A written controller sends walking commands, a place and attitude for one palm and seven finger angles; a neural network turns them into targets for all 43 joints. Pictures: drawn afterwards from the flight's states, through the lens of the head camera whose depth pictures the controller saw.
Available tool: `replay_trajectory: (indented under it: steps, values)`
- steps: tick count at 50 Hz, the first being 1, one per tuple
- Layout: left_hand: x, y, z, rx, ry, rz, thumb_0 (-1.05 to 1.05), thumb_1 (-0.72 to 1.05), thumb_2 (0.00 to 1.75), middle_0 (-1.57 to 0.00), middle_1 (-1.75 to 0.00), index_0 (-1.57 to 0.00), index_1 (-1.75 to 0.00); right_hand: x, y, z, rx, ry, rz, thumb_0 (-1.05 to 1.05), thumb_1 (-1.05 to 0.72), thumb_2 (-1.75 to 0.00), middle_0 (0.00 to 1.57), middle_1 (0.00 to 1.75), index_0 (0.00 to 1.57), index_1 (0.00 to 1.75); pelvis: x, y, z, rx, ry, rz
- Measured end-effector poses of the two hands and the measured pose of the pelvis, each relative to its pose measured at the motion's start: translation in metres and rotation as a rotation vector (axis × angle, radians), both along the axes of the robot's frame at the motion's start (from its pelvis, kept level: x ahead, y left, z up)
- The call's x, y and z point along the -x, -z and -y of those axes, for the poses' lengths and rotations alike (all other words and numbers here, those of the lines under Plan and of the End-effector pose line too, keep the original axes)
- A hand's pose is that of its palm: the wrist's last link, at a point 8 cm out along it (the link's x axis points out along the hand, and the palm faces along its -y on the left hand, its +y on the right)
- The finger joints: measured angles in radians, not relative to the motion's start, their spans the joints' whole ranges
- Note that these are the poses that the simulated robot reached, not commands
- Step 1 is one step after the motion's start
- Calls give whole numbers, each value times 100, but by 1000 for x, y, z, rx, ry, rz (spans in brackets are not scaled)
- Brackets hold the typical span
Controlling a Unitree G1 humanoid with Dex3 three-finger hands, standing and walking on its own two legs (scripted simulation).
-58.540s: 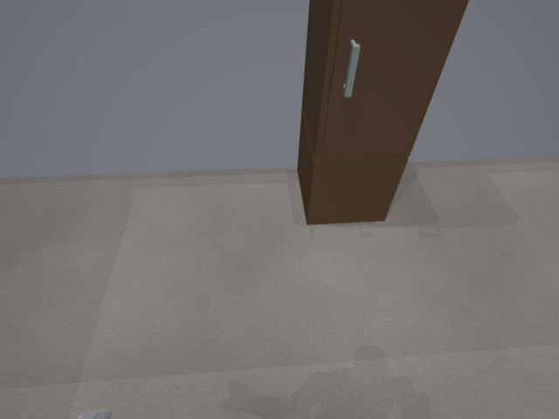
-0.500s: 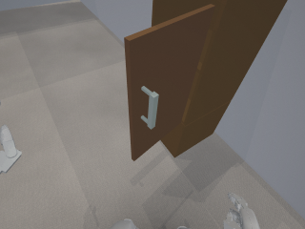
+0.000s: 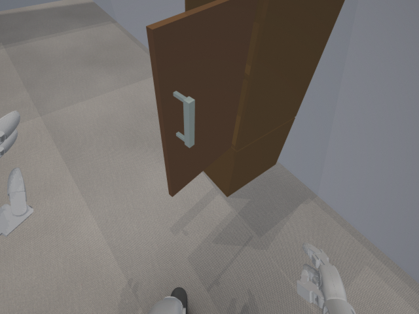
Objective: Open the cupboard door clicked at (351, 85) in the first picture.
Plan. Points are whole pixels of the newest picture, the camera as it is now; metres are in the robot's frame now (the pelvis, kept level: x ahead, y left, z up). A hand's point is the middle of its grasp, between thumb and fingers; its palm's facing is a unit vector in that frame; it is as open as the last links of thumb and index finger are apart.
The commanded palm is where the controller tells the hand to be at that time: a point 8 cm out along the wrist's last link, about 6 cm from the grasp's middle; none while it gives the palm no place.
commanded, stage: stop stepping back and stand still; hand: left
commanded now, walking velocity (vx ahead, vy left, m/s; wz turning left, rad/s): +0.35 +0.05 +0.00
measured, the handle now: (183, 120) +0.55 +0.10 +0.03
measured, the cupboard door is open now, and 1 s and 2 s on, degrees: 100 100 100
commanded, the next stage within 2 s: let the arm hang, fingers relaxed in 0.98 s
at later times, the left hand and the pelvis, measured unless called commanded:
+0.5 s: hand out of the picture +0.14 +0.30 +0.19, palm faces +0.46 -0.75 -0.48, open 7.4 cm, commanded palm +0.11 +0.34 +0.19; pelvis -0.02 +0.03 +0.01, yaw +2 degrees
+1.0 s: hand out of the picture +0.14 +0.31 +0.16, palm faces +0.48 -0.75 -0.45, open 7.4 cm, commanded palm +0.08 +0.34 +0.19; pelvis -0.05 +0.04 +0.01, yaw +1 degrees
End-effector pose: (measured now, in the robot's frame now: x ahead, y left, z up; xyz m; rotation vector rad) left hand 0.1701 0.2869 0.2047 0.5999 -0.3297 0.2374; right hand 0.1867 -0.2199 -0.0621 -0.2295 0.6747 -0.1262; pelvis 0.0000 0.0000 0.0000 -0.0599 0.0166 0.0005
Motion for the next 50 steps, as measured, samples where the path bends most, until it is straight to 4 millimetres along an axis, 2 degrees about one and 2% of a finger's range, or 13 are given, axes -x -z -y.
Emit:
replay_trajectory:
  steps: [6, 10, 13, 16, 19, 23, 26, 30, 34, 37, 40, 44, 50]
  values:
    - [31, 2, -22, 12, -79, 57, 1, 88, 90, -22, -30, -22, -30, 41, 1, 26, 86, 79, -9, 1, -90, -90, 21, 30, 21, 30, -5, 6, -7, 1, -24, 65]
    - [33, 17, -43, 102, -160, 108, 1, 88, 90, -21, -30, -21, -30, 60, 12, 30, 133, 107, -56, 1, -90, -90, 20, 30, 20, 30, -7, 11, -16, 9, -43, 100]
    - [28, 26, -51, 152, -176, 125, 2, 89, 90, -21, -30, -21, -30, 68, 16, 21, 136, 106, -74, 2, -90, -90, 20, 30, 20, 30, -3, 14, -22, 6, -44, 107]
    - [27, 22, -49, 143, -167, 96, 2, 89, 90, -21, -30, -21, -30, 71, 13, 2, 93, 73, -67, 2, -90, -90, 20, 30, 20, 30, 12, 7, -22, -13, -44, 84]
    - [41, 9, -38, 73, -123, 43, 2, 89, 90, -21, -30, -21, -30, 71, 8, -19, 24, 20, -43, 2, -90, -90, 20, 30, 20, 30, 26, 0, -20, -21, -66, 61]
    - [67, -5, -38, 11, -119, 17, 2, 89, 90, -21, -30, -21, -30, 70, 8, -37, -9, -11, -73, 2, -90, -90, 21, 30, 21, 30, 21, -6, -25, -49, -29, 25]
    - [69, 0, -57, 34, -200, 36, 1, 88, 90, -21, -30, -21, -30, 62, 14, -44, 6, -35, -74, 1, -90, -90, 21, 30, 21, 30, 17, -4, -35, -31, -41, 7]
    - [60, 17, -80, 119, -296, -9, 1, 89, 90, -21, -30, -21, -30, 53, 11, -52, 1, -49, -53, 2, -90, -90, 21, 30, 21, 30, 29, -8, -44, -62, -34, 24]
    - [56, 22, -67, 137, -249, -72, 2, 89, 90, -21, -30, -21, -30, 51, -6, -57, -28, -57, 35, 2, -90, -90, 21, 30, 21, 30, 42, -13, -42, -78, -21, 27]
    - [62, 16, -48, 95, -178, -88, 2, 89, 90, -21, -30, -21, -30, 56, -14, -54, -39, -54, 78, 1, -90, -90, 21, 30, 21, 30, 49, -13, -37, -87, -10, 23]
    - [72, 8, -37, 49, -146, -101, 2, 89, 90, -21, -30, -21, -30, 63, -12, -46, -38, -42, 65, 1, -90, -90, 21, 30, 21, 30, 54, -14, -33, -65, -27, 22]
    - [82, 5, -43, 40, -188, -96, 2, 88, 90, -21, -30, -21, -30, 80, -2, -29, -18, -6, -21, 1, -90, -90, 21, 30, 21, 30, 53, -16, -31, -52, -13, 8]
    - [77, 22, -60, 121, -268, -94, 2, 89, 90, -21, -30, -21, -30, 101, 12, -12, 33, 43, -111, 1, -90, -90, 21, 30, 21, 30, 51, -15, -36, -48, -25, 23]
